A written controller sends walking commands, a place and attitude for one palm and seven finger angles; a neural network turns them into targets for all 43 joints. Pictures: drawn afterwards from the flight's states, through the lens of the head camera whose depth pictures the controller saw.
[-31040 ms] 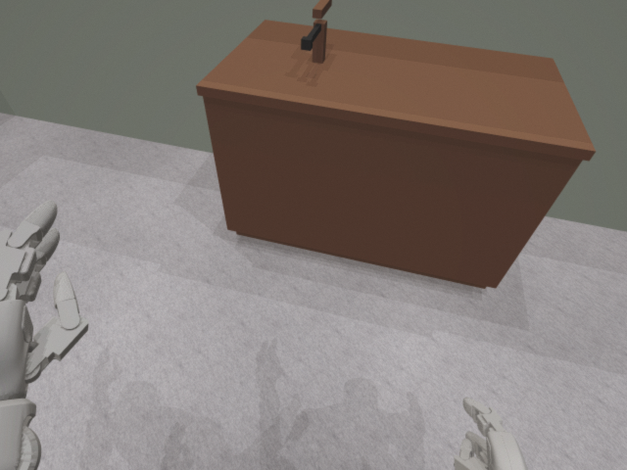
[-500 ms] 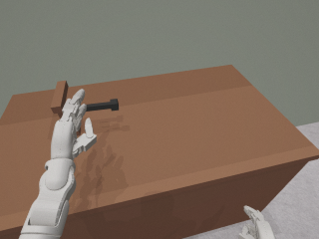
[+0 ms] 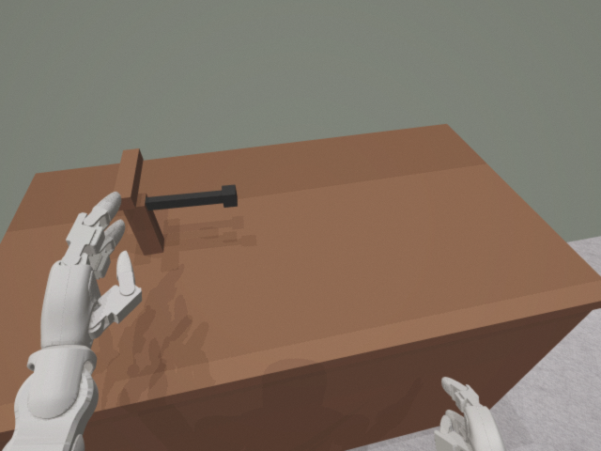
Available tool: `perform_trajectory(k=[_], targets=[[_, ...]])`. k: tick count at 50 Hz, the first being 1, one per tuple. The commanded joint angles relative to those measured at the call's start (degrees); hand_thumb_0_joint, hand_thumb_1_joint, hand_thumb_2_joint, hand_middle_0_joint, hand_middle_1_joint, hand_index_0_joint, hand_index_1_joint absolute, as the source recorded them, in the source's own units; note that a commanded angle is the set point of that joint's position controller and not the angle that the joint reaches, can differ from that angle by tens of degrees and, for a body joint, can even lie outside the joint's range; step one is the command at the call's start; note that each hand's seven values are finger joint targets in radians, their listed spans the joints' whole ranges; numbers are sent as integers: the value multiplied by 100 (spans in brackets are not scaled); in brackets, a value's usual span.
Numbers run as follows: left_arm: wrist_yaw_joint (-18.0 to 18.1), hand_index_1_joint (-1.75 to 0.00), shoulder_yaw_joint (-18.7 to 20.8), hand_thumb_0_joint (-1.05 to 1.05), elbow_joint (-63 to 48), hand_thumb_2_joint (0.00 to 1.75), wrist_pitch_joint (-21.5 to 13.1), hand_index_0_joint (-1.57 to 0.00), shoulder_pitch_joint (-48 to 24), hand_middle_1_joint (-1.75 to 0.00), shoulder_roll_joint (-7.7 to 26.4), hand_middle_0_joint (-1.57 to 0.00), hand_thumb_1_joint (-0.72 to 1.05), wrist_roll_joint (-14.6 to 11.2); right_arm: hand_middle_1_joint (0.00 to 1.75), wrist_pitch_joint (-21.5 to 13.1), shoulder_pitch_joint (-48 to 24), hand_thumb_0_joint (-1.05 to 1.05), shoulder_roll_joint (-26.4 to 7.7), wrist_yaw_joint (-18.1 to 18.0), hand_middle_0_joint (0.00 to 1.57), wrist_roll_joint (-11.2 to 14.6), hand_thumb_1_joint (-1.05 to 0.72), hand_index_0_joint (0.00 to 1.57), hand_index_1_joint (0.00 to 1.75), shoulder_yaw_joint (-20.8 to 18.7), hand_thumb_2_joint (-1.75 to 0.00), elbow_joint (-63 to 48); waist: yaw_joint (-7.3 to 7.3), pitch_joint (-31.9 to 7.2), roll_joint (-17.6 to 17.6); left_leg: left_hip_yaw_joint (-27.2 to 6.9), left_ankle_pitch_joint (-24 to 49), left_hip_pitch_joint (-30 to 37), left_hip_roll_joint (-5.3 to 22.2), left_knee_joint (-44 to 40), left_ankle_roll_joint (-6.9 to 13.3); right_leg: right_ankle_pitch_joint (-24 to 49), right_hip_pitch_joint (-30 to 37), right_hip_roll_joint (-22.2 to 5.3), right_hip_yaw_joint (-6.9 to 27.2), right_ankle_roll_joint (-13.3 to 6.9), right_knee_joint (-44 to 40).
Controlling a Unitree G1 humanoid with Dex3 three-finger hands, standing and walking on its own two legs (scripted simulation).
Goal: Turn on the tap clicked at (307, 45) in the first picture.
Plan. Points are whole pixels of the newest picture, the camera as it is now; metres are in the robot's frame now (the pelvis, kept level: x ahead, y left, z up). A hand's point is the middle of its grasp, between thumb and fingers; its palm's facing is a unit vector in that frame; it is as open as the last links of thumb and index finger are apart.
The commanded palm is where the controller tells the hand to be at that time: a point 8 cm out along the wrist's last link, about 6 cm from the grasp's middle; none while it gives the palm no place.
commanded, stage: draw the hand back beside the body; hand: left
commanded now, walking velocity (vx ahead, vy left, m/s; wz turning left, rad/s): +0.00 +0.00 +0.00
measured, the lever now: (229, 196) +0.50 +0.20 +0.06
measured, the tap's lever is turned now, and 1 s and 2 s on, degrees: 86 86 86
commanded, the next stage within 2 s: step back with the hand held close in 0.50 s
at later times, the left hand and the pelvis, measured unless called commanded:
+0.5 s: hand (93, 319) +0.19 +0.24 +0.15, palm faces +0.41 -0.86 -0.32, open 7.5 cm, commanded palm +0.15 +0.28 +0.17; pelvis +0.00 +0.00 +0.00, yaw +1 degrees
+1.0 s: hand (77, 330) +0.18 +0.26 +0.15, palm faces +0.29 -0.87 -0.41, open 7.4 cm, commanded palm +0.13 +0.30 +0.17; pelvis -0.04 +0.03 -0.01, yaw -2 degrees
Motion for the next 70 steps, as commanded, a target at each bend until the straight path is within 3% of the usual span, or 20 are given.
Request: perform_trajectory(k=[1, 3, 11, 18, 29, 31, 32, 33, 34, 35, 37, 38, 44, 48, 52, 55, 61, 63, 66, 70], targets=[[90, -30, 722, 0, -1460, 90, -393, -20, -558, -30, 944, -20, 90, -4, 30, -371, -908, 0, -613, -47, 20, -1, -90, 20, 30, -252, -90, -985, -28, -702, -10, -74, 940, 662, 71, -201, 261, 1312, -567, -52, -46, -184, -374], [100, -30, 975, 0, -1666, 90, -393, -20, -356, -30, 1156, -20, 90, -16, 30, -385, -897, 0, -623, -44, 20, -7, -90, 20, 30, -256, -90, -963, 2, -759, 87, -101, 946, 638, 62, -198, 252, 1308, -505, -62, -31, -186, -370], [104, -30, 1111, 0, -1862, 90, -392, -20, 379, -30, 1077, -20, 90, -69, 30, -469, -863, 0, -622, -39, 20, 7, -90, 20, 30, -284, -90, -993, -4, -433, 134, -124, 773, 443, 77, -111, 244, 1126, -706, -52, -60, -180, -376], [139, -30, 1040, 0, -1856, 90, -436, -20, -172, -30, 1097, -20, 90, -18, 30, -562, -905, 0, -679, -108, 20, -2, -90, 20, 30, -290, -90, -923, -53, -447, 56, -154, 500, 512, 39, -125, 280, 858, -803, -50, -20, -178, -392], [135, -30, 1070, 0, -1799, 90, -474, -20, 99, -30, 1047, -20, 90, -30, 30, -571, -881, 0, -622, -86, 20, -9, -90, 20, 30, -275, -90, -930, -16, -413, 193, -140, 495, 376, 29, -107, 256, 889, -741, -52, -47, -199, -379], [140, -30, 1196, 0, -2197, 90, -513, -20, -81, -30, 1233, -20, 90, -55, 30, -600, -915, 0, -628, -83, 20, -12, -90, 20, 30, -275, -90, -992, 25, -607, 197, -144, 597, 472, 28, -93, 276, 999, -658, -71, -26, -187, -374], [205, -30, 2080, 0, -2728, 90, -748, -20, -979, -30, 2101, -20, 90, -108, 30, -527, -803, 0, -588, -115, 20, 52, -90, 20, 30, -219, -90, -1241, -80, -284, 143, -73, 415, 186, 99, 290, 365, 1947, -1281, -338, 657, -162, -520], [189, -30, 2107, 0, -2511, 90, -844, -20, -981, -30, 2103, -20, 90, -79, 30, -475, -729, 0, -553, -147, 20, 14, -90, 20, 30, -203, -90, -1102, -132, -372, 60, -181, 467, 108, 69, 424, 350, 2441, -1210, -505, 700, -200, -393], [103, -30, 1631, 0, -1659, 90, -803, -20, -207, -30, 1382, -20, 90, -67, 30, -417, -675, 0, -538, -145, 20, -1, -90, 20, 30, -210, -90, -938, -196, -417, -377, -150, 612, 121, 99, 565, 350, 2577, -1358, -552, 587, -168, -299], [34, -30, 1396, 0, -1450, 90, -729, -20, 199, -30, 1087, -20, 90, -52, 30, -380, -634, 0, -578, -126, 20, 16, -90, 20, 30, -267, -90, -1047, -212, -641, -484, -106, 842, 196, 164, 624, 351, 2799, -1351, -585, 593, -128, -171], [-20, -30, 1260, 0, -1496, 90, -710, -20, 436, -30, 964, -20, 90, -48, 30, -326, -556, 0, -656, -114, 20, 47, -90, 20, 30, -330, -90, -1197, -215, -986, -341, -83, 1276, 204, 259, 624, 365, 2889, -1291, -592, 502, -61, 54], [-11, -30, 1264, 0, -1604, 90, -718, -20, 495, -30, 993, -20, 90, -51, 30, -311, -617, 0, -676, -123, 20, 58, -90, 20, 30, -341, -90, -1246, -195, -1042, -95, -102, 1419, 228, 295, 520, 370, 2660, -1328, -545, 448, -44, 130], [113, -30, 1699, 0, -2162, 90, -851, -20, 817, -30, 1430, -20, 90, -50, 30, -276, -636, 0, -685, -176, 20, 85, -90, 20, 30, -335, -90, -1434, -162, -1101, -144, -334, 1089, -325, 388, 325, 393, 1627, -1458, -397, 237, -31, 297], [210, -30, 1944, 0, -2684, 90, -954, -20, 902, -30, 1687, -20, 90, -46, 30, -358, -634, 0, -747, -187, 20, 89, -90, 20, 30, -378, -90, -1491, -165, -1105, 422, -571, 285, -625, 428, 12, 403, 1049, -1500, -273, 213, -37, 484], [271, -30, 1796, 0, -2630, 90, -1024, -20, 1002, -30, 1387, -20, 90, 7, 30, -541, -470, 0, -786, -185, 20, 84, -90, 20, 30, -400, -90, -1445, -231, -938, 845, -899, -1342, -1223, 576, -469, 480, 305, -1436, -55, 96, 37, 751], [306, -30, 1724, 0, -2488, 90, -1027, -20, 952, -30, 1258, -20, 90, 73, 30, -654, -404, 0, -814, -211, 20, 83, -90, 20, 30, -405, -90, -1381, -263, -858, 753, -1165, -2246, -1507, 728, -763, 571, -33, -1387, 55, 49, 98, 943], [359, -30, 1531, 0, -2432, 90, -984, -20, 569, -30, 1175, -20, 90, 126, 30, -731, -367, 0, -794, -215, 20, 53, -90, 20, 30, -380, -90, -1250, -320, -664, 68, -879, -2409, -1513, 500, -119, 477, -404, -1937, -225, 365, -50, 508], [416, -30, 1695, 0, -2616, 90, -952, -20, 439, -30, 1437, -20, 90, 124, 30, -711, -399, 0, -775, -227, 20, 24, -90, 20, 30, -375, -90, -1188, -344, -717, -88, -705, -2001, -1273, 359, 267, 412, -270, -2193, -481, 610, -189, 336], [439, -30, 1649, 0, -2557, 90, -930, -20, 647, -30, 1313, -20, 90, 76, 30, -664, -354, 0, -687, -188, 20, 26, -90, 20, 30, -353, -90, -1164, -349, -921, -411, -581, -1446, -1116, 269, 723, 368, 334, -2264, -705, 744, -288, 354], [476, -30, 1772, 0, -2826, 90, -966, -20, 794, -30, 1369, -20, 90, 35, 30, -616, -369, 0, -695, -166, 20, 59, -90, 20, 30, -373, -90, -1211, -370, -1021, 7, -759, -1316, -1155, 397, 547, 387, 399, -2203, -607, 580, -253, 682]])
